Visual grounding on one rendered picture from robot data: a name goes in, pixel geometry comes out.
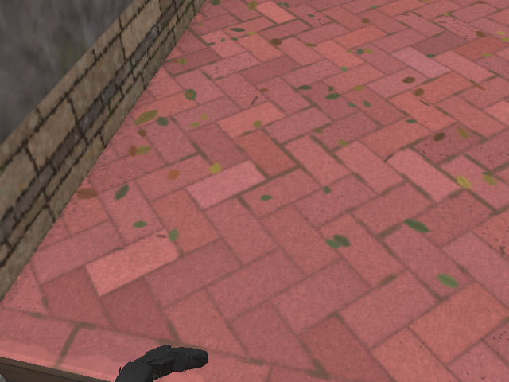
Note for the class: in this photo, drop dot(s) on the robot left hand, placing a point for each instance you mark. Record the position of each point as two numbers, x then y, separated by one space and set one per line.
160 362

